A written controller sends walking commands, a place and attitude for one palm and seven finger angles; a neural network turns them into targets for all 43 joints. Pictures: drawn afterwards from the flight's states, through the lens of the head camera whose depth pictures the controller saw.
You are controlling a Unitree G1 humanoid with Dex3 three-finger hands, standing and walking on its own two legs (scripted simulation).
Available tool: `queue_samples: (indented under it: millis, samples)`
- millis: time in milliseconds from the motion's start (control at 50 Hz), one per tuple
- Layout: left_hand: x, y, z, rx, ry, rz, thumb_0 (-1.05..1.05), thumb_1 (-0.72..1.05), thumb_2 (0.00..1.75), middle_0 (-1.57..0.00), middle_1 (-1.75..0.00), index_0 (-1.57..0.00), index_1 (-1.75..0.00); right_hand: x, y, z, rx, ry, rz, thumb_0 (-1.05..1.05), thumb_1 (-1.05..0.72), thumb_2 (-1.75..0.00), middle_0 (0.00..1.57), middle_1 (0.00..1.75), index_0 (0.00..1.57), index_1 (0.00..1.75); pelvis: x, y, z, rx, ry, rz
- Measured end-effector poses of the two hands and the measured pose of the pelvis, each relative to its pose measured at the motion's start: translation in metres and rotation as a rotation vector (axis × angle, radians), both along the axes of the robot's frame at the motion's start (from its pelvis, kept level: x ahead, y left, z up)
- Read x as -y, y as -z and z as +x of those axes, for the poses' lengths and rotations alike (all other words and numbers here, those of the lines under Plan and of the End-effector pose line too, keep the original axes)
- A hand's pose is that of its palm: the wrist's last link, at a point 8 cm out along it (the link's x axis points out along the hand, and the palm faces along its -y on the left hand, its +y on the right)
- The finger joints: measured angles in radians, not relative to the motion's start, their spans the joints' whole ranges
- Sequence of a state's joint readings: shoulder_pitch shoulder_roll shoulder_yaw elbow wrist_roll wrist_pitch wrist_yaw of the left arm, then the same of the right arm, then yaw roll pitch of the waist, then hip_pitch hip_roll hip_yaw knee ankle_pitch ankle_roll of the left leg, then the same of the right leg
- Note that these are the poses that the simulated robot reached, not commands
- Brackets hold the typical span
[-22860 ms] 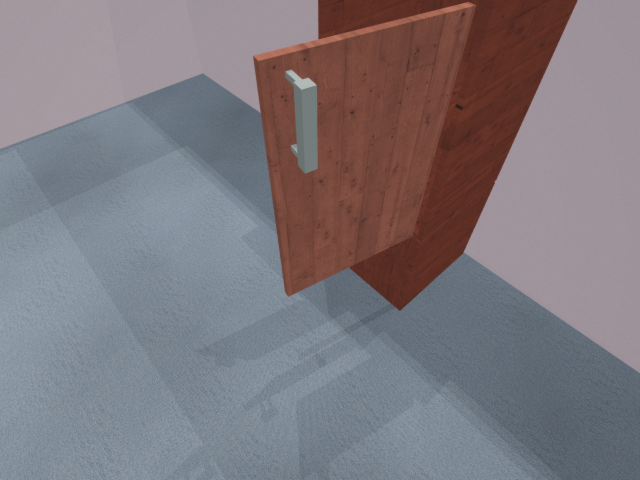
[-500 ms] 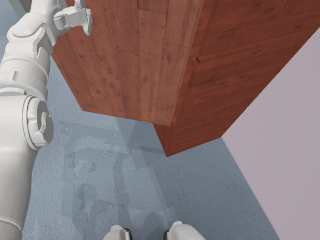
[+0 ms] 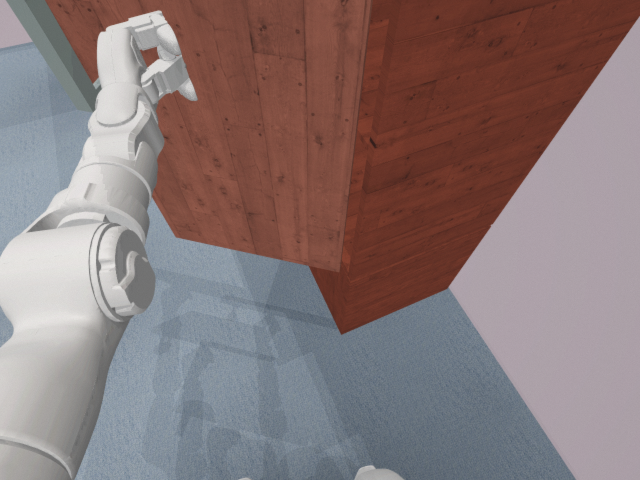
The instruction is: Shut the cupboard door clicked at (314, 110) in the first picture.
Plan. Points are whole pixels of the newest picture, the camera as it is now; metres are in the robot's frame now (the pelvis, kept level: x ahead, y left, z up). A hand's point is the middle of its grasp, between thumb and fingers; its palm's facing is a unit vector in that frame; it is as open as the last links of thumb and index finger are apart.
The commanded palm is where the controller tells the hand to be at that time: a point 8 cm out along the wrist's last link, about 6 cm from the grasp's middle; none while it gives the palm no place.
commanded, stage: pull the fist back off the door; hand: left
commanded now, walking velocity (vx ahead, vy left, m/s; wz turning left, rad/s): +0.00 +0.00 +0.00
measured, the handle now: (69, 46) +0.64 +0.20 +0.18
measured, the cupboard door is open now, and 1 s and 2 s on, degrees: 53 53 53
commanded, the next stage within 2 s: draw the hand back to the body in 0.40 s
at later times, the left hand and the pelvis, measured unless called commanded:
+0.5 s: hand (163, 121) +0.47 +0.08 +0.19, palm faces +0.03 -1.00 +0.00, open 3.1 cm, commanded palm +0.45 +0.14 +0.18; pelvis +0.00 +0.00 +0.01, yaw +2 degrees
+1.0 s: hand (67, 216) +0.37 +0.16 +0.19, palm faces +0.04 -1.00 -0.02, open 3.1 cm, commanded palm +0.33 +0.21 +0.19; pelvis -0.01 +0.00 +0.02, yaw +1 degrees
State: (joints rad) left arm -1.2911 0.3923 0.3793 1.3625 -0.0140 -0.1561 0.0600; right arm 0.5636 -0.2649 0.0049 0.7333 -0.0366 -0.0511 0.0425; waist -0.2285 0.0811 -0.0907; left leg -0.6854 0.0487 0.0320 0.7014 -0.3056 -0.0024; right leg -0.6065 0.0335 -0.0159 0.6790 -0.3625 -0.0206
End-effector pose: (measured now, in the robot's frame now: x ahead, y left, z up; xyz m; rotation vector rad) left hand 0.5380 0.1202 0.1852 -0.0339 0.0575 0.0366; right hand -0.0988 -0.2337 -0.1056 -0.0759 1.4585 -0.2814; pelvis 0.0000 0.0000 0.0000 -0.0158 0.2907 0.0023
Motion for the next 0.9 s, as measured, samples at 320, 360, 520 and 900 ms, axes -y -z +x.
queue_samples:
  millis: [320, 360, 520, 900]
  samples:
    - [-0.033, 0.008, -0.068, 0.1, 0.0, 0.041, 0.02, 0.9, 0.91, -1.3, -1.5, -1.3, -1.5, 0.037, -0.001, 0.117, 0.282, -0.076, -0.068, 0.0, -0.9, -0.9, 0.19, 0.3, 0.2, 0.3, 0.002, -0.011, 0.013, 0.128, -0.006, 0.006]
    - [-0.03, 0.004, -0.079, 0.109, 0.011, 0.034, 0.02, 0.9, 0.91, -1.3, -1.5, -1.3, -1.5, 0.036, -0.002, 0.142, 0.343, -0.103, -0.066, 0.0, -0.9, -0.9, 0.19, 0.3, 0.2, 0.3, 0.001, -0.012, 0.012, 0.146, -0.014, 0.008]
    - [-0.017, -0.004, -0.089, 0.044, 0.008, 0.032, 0.02, 0.9, 0.9, -1.3, -1.5, -1.3, -1.5, 0.022, -0.014, 0.205, 0.527, -0.188, -0.054, 0.0, -0.9, -0.9, 0.19, 0.3, 0.2, 0.3, 0.002, -0.011, -0.003, 0.18, -0.04, 0.015]
    - [-0.085, 0.01, -0.166, 0.133, -0.026, 0.037, 0.02, 0.9, 0.9, -1.3, -1.5, -1.3, -1.5, 0.018, -0.006, 0.149, 0.434, -0.105, -0.048, 0.01, -0.9, -0.9, 0.2, 0.3, 0.2, 0.3, -0.001, -0.017, -0.005, 0.26, 0.0, 0.016]
